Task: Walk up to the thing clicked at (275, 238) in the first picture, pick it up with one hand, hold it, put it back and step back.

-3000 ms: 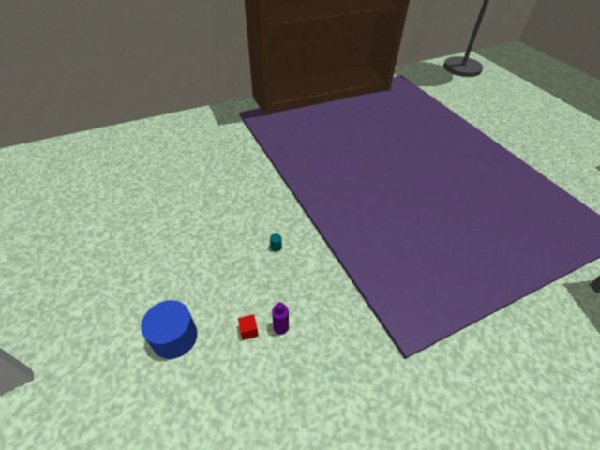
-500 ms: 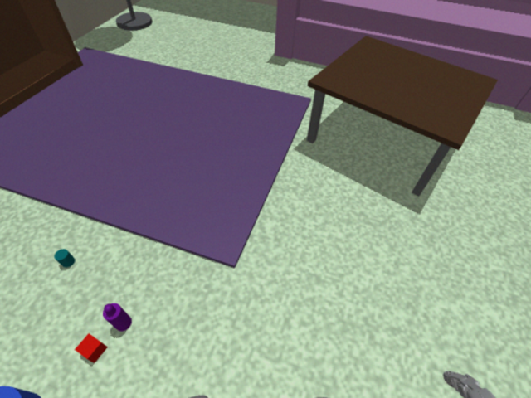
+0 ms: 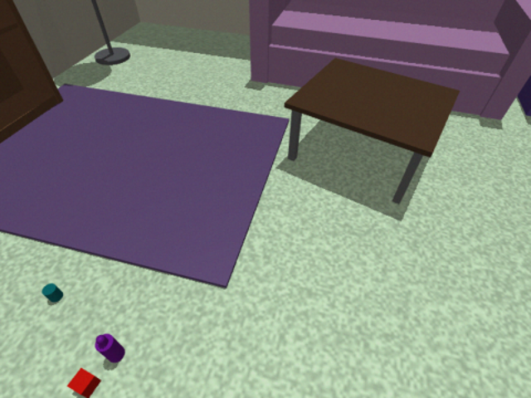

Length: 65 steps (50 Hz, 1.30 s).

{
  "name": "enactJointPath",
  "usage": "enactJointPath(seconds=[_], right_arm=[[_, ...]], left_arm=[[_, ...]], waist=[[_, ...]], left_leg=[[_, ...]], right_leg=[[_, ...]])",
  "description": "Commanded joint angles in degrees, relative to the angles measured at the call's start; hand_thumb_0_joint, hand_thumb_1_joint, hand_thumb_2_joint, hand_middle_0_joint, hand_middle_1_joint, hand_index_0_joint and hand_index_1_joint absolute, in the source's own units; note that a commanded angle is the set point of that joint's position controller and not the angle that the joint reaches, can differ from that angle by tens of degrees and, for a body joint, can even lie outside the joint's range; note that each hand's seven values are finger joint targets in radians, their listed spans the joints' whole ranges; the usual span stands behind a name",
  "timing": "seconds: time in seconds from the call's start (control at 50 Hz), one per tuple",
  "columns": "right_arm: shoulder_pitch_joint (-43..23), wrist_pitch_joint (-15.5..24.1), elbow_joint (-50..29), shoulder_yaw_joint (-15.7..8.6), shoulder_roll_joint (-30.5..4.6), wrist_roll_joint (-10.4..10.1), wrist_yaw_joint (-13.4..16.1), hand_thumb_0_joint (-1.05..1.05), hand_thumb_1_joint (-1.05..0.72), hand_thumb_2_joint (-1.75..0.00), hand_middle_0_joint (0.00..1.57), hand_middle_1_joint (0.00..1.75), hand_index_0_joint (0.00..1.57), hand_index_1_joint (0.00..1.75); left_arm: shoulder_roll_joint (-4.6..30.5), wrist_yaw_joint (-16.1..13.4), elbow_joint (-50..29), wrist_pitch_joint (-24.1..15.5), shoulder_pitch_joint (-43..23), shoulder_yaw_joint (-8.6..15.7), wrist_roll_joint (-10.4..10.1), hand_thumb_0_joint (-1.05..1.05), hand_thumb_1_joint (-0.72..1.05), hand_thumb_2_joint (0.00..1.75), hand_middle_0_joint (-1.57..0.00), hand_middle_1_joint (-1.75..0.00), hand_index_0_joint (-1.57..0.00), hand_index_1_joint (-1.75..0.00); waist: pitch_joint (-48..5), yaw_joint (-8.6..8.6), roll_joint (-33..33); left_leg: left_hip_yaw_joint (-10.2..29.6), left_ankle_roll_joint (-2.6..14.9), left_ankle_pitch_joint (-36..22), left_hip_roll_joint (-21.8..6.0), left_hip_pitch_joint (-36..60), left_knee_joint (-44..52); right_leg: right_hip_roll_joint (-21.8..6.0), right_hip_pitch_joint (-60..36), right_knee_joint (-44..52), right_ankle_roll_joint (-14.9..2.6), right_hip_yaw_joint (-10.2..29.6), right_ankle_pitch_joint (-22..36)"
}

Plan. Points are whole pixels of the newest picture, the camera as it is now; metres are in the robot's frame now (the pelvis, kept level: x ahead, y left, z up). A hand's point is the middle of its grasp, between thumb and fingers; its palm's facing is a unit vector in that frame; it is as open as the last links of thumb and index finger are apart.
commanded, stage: walk up
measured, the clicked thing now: (52, 292) +0.67 +0.83 -0.73
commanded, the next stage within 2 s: stand in 0.26 s
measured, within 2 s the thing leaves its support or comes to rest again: neither
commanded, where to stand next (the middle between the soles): +0.06 +0.01 m, yaw +2 degrees
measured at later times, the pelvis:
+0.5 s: pelvis +0.00 +0.00 +0.02, yaw +0 degrees
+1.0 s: pelvis +0.00 +0.00 +0.02, yaw +1 degrees
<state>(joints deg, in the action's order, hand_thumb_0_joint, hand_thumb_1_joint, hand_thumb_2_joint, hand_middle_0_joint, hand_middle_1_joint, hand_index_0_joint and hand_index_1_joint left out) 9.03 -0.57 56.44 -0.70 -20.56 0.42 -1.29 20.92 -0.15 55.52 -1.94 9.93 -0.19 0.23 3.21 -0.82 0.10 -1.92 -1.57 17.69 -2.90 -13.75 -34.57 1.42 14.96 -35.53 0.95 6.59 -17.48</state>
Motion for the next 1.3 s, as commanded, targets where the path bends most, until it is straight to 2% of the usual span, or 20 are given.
enactJointPath(seconds=[0.0,0.06,0.22,0.24,0.28,0.3,0.34,0.42,0.48,0.54,0.58,0.68,0.76,0.84,0.9,0.98,1.08,1.16,1.2,1.28], right_arm=[[-5.04,1.81,-2.85,-2.83,-12.64,-0.06,0.26,0.00,-0.90,-0.90,0.20,0.30,0.20,0.30],[-5.32,1.92,-1.59,-2.70,-12.60,-0.19,0.44,0.00,-0.90,-0.90,0.20,0.30,0.20,0.30],[-6.55,1.88,0.92,-2.88,-12.74,-0.16,0.57,0.00,-0.90,-0.90,0.20,0.30,0.20,0.30],[-6.90,2.10,1.07,-2.40,-12.25,-0.15,0.83,0.00,-0.90,-0.90,0.20,0.30,0.20,0.30],[-6.82,2.47,1.99,-2.47,-12.80,-0.14,1.02,0.00,-0.90,-0.90,0.20,0.30,0.20,0.30],[-7.87,2.44,2.33,-2.78,-13.36,-0.14,1.19,0.00,-0.90,-0.90,0.20,0.30,0.20,0.30],[-7.22,2.43,2.92,-2.56,-12.62,-0.34,1.25,0.00,-0.90,-0.90,0.20,0.30,0.20,0.30],[-6.99,2.23,4.08,-2.36,-12.49,-0.03,1.26,0.00,-0.90,-0.90,0.20,0.30,0.20,0.30],[-7.48,2.20,4.52,-2.50,-12.37,-0.13,1.16,0.00,-0.90,-0.90,0.20,0.30,0.20,0.30],[-6.99,2.06,4.98,-2.39,-12.08,0.10,1.12,0.00,-0.90,-0.90,0.20,0.30,0.20,0.30],[-7.08,1.92,5.22,-2.41,-11.73,0.15,0.91,0.00,-0.90,-0.90,0.20,0.30,0.20,0.30],[-7.11,2.12,5.11,-2.60,-12.00,0.19,0.83,0.00,-0.90,-0.90,0.20,0.30,0.20,0.30],[-6.66,1.99,5.30,-2.59,-11.54,0.21,0.73,0.00,-0.90,-0.90,0.20,0.30,0.20,0.30],[-6.61,1.98,5.37,-2.61,-11.82,0.10,0.79,0.00,-0.90,-0.90,0.20,0.30,0.20,0.30],[-6.43,2.14,5.33,-2.58,-12.05,0.09,0.85,0.00,-0.90,-0.90,0.20,0.30,0.20,0.30],[-6.11,2.08,5.43,-2.48,-12.09,0.01,0.99,0.00,-0.90,-0.90,0.20,0.30,0.20,0.30],[-6.15,1.89,5.40,-2.47,-12.29,0.11,1.04,0.00,-0.90,-0.90,0.20,0.30,0.20,0.30],[-5.56,2.01,5.41,-2.53,-11.98,-0.04,0.96,0.00,-0.90,-0.90,0.20,0.30,0.20,0.30],[-5.66,1.92,5.31,-2.52,-12.04,0.10,0.94,0.00,-0.90,-0.90,0.20,0.30,0.20,0.30],[-5.44,2.16,5.23,-2.45,-12.12,0.08,1.04,0.00,-0.90,-0.90,0.20,0.30,0.20,0.30]], left_arm=[[12.64,-1.03,-1.22,-1.61,-2.14,3.30,0.03,0.00,0.90,0.90,-0.20,-0.30,-0.20,-0.30],[13.04,-0.89,-0.04,-1.57,-3.39,3.19,-0.03,0.00,0.90,0.90,-0.20,-0.30,-0.20,-0.30],[12.00,-0.94,2.93,-1.37,-5.12,2.52,-0.29,0.00,0.90,0.90,-0.20,-0.30,-0.20,-0.30],[11.48,-0.53,3.32,-0.94,-6.72,2.19,0.06,0.00,0.90,0.90,-0.20,-0.30,-0.20,-0.30],[11.40,-0.34,3.73,-0.58,-6.60,2.21,-0.03,0.00,0.90,0.90,-0.20,-0.30,-0.20,-0.30],[11.35,-0.33,4.26,-0.46,-5.36,2.11,-0.12,0.00,0.90,0.90,-0.20,-0.30,-0.20,-0.30],[11.48,-0.38,4.74,-0.43,-6.34,2.00,-0.03,0.00,0.90,0.90,-0.20,-0.30,-0.20,-0.30],[11.62,-0.40,5.51,-0.01,-7.09,2.09,0.03,0.00,0.90,0.90,-0.20,-0.30,-0.20,-0.30],[11.71,-0.30,5.98,-0.13,-6.62,1.99,0.21,0.00,0.90,0.90,-0.20,-0.30,-0.20,-0.30],[11.96,-0.31,6.13,-0.05,-7.54,2.19,0.31,0.00,0.90,0.90,-0.20,-0.30,-0.20,-0.30],[12.31,-0.27,6.30,-0.07,-7.22,2.23,0.21,0.00,0.90,0.90,-0.20,-0.30,-0.20,-0.30],[11.85,-0.27,6.22,-0.38,-7.07,2.29,0.32,0.00,0.90,0.90,-0.20,-0.30,-0.20,-0.30],[12.23,-0.26,6.16,-0.25,-6.86,2.40,0.36,0.00,0.90,0.90,-0.20,-0.30,-0.20,-0.30],[11.98,-0.24,6.10,-0.29,-6.10,2.44,0.48,0.00,0.90,0.90,-0.20,-0.30,-0.20,-0.30],[11.93,-0.24,6.00,-0.32,-6.22,2.44,0.24,0.00,0.90,0.90,-0.20,-0.30,-0.20,-0.30],[11.78,-0.30,6.11,-0.18,-5.61,2.41,0.31,0.00,0.90,0.90,-0.20,-0.30,-0.20,-0.30],[11.64,-0.16,6.27,0.29,-5.30,2.43,0.41,0.00,0.90,0.90,-0.20,-0.30,-0.20,-0.30],[11.84,-0.15,5.83,-0.02,-5.17,2.37,0.46,0.00,0.90,0.90,-0.20,-0.30,-0.20,-0.30],[11.63,-0.23,5.76,-0.03,-5.23,2.36,0.48,0.00,0.90,0.90,-0.20,-0.30,-0.20,-0.30],[11.48,-0.19,5.52,0.10,-5.09,2.38,0.23,0.00,0.90,0.90,-0.20,-0.30,-0.20,-0.30]], waist=[[-0.61,1.40,-2.22],[-1.00,0.88,-1.10],[-4.51,0.73,-1.50],[-4.19,0.16,-0.18],[-5.19,0.37,-0.59],[-6.16,0.90,-0.88],[-6.52,0.21,0.23],[-4.30,0.21,-0.56],[-5.26,0.15,0.13],[-3.43,-0.04,0.02],[-2.20,-0.01,0.53],[-4.12,-0.12,0.30],[-2.80,-0.07,0.83],[-3.72,0.06,0.38],[-5.16,-0.01,-0.06],[-4.86,0.24,-0.01],[-1.80,0.52,-0.88],[-3.68,0.17,0.28],[-2.96,0.19,-0.07],[-4.06,0.38,-0.68]], left_leg=[[8.00,5.71,3.52,-5.66,-1.36,11.92],[6.05,4.78,2.75,-4.84,0.62,12.30],[4.53,4.64,-3.51,-5.49,5.63,13.85],[6.66,3.96,-7.33,-5.61,4.23,15.89],[6.00,3.37,-12.08,-5.65,6.85,15.89],[5.40,3.38,-12.34,-5.46,9.06,14.97],[4.98,3.15,-14.11,-5.13,10.01,15.04],[5.31,2.76,-8.88,-5.08,7.86,17.61],[4.93,2.62,-9.27,-4.97,10.30,17.04],[5.21,2.54,-5.44,-4.93,8.08,18.36],[5.40,2.43,-2.26,-4.57,7.60,18.70],[5.31,2.56,-5.66,-4.84,8.26,18.02],[5.39,2.30,-3.14,-4.38,8.07,18.33],[5.61,2.55,-3.99,-4.62,7.51,18.28],[5.63,2.53,-8.14,-4.80,8.73,17.87],[5.61,2.59,-8.49,-4.77,8.12,17.89],[6.98,2.65,-0.49,-4.87,4.77,20.25],[6.07,2.64,-5.75,-4.54,7.42,18.52],[6.17,2.85,-4.32,-4.56,6.67,18.61],[6.16,2.80,-8.73,-4.87,7.16,18.51]], right_leg=[[-3.30,0.08,8.79,-4.17,4.40,4.80],[-4.32,0.15,10.49,-4.05,5.79,6.31],[-4.45,-2.37,11.05,-3.06,4.82,13.43],[-5.55,-4.41,12.45,-2.26,3.84,16.09],[-5.70,-5.06,12.52,-1.92,3.74,18.39],[-5.93,-4.57,13.68,-1.88,3.71,18.97],[-6.34,-5.33,14.47,-1.82,3.40,20.80],[-6.30,-5.27,16.31,-1.60,3.27,15.57],[-6.72,-4.31,17.33,-1.71,3.29,15.46],[-6.71,-4.23,18.36,-1.79,3.64,12.04],[-6.86,-2.64,19.82,-1.90,4.25,6.50],[-7.15,-4.46,19.20,-1.68,3.57,11.64],[-7.03,-2.18,20.59,-1.85,3.92,6.02],[-7.00,-4.14,19.83,-1.66,3.30,9.73],[-7.29,-5.09,18.79,-1.72,2.94,12.90],[-7.23,-5.64,18.64,-1.60,2.58,13.26],[-6.58,-4.67,19.00,-1.79,2.23,6.94],[-7.16,-4.72,19.01,-1.86,2.58,10.72],[-7.16,-4.44,19.34,-1.72,2.42,9.90],[-7.16,-6.19,18.44,-1.69,2.03,13.22]])
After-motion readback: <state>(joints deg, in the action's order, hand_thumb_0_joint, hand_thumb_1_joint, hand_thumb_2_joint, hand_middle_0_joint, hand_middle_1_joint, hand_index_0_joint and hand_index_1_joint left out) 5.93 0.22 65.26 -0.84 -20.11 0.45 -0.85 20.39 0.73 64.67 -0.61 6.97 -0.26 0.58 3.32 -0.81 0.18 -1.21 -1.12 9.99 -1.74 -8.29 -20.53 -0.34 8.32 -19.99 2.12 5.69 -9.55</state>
